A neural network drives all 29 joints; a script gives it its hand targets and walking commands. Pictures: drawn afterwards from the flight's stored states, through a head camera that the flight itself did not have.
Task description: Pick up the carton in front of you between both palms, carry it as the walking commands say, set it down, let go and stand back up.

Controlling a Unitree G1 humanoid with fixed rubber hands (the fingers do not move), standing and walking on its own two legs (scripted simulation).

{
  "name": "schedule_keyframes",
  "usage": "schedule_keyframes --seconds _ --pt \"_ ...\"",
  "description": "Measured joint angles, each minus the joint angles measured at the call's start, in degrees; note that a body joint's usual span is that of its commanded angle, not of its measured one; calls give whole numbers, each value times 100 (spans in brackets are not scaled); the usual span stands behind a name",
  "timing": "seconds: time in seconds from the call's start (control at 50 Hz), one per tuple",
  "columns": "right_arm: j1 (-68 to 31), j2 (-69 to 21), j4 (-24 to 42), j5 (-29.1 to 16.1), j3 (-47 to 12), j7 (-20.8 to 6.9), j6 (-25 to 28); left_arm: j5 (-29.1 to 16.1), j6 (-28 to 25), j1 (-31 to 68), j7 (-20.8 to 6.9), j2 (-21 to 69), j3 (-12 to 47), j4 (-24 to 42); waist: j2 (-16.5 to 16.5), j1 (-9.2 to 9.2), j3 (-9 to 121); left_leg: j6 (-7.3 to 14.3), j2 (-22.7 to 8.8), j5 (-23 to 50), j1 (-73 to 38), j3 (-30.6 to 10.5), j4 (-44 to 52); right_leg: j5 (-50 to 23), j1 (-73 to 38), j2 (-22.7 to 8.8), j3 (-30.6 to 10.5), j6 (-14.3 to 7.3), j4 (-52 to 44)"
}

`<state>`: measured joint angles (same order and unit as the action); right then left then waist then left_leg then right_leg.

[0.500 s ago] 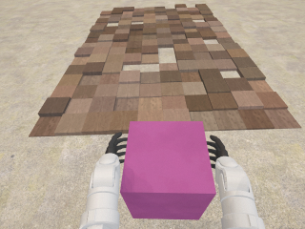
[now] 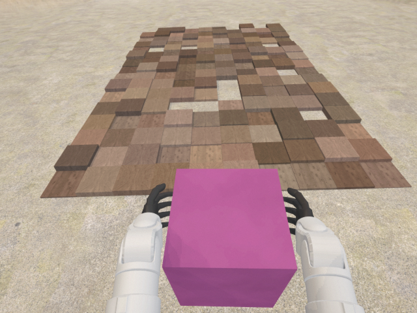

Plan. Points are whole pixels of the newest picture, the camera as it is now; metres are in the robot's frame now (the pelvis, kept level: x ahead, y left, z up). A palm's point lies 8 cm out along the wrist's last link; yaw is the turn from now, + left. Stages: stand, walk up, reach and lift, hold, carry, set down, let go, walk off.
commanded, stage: hold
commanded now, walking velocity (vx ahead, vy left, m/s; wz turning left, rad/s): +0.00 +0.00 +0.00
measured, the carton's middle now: (226, 240) +0.29 +0.00 -0.03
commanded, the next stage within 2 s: carry in 1.28 s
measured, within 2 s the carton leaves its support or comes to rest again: neither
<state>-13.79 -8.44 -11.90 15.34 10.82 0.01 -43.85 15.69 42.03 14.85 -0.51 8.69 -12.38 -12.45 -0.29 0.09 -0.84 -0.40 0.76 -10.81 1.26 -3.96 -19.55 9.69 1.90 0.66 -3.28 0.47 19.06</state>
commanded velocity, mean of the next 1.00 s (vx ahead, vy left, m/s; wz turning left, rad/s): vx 0.00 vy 0.00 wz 0.00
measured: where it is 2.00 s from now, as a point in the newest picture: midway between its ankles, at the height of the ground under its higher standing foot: outside the picture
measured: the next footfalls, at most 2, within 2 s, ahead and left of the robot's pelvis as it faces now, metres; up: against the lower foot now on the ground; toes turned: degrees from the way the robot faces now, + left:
right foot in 1.74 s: +0.20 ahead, -0.09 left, +0.00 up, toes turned -9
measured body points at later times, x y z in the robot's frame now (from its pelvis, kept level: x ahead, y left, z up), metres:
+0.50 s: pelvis -0.01 +0.00 +0.00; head -0.05 +0.00 +0.45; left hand +0.30 +0.15 +0.05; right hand +0.29 -0.15 +0.04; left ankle +0.01 +0.13 -0.75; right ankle +0.02 -0.13 -0.75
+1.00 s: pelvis +0.00 +0.00 +0.00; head -0.05 +0.00 +0.45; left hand +0.30 +0.15 +0.05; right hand +0.29 -0.15 +0.04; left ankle +0.01 +0.13 -0.75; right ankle +0.02 -0.13 -0.75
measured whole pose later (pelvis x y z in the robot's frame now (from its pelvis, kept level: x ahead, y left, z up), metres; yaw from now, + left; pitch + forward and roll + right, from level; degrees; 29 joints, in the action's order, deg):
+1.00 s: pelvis +0.00 +0.00 +0.00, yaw +0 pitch -8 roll +0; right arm -14.4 -8.6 -11.9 16.1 11.1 -0.3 -45.0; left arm 16.4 43.2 15.5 -0.9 8.8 -12.7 -12.5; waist -0.3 0.2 -1.9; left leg -0.4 0.8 -11.1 1.1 -4.0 -20.2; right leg 9.9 1.8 0.8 -3.3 0.5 19.7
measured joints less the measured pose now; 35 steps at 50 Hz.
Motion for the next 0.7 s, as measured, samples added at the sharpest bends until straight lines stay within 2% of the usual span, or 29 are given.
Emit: schedule_keyframes --seconds 0.36,0.7 --pt "-395 -97 -291 166 344 -66 -31 188 3 392 -84 103 -366 -309 -10 6 -142 -12 -2 -49 123 -15 -266 45 116 20 13 -9 255" --pt "-187 -43 -115 116 141 -54 -84 138 74 179 -63 44 -139 -115 -3 4 -116 -8 -8 -32 -17 -14 -85 23 -27 16 6 -7 67"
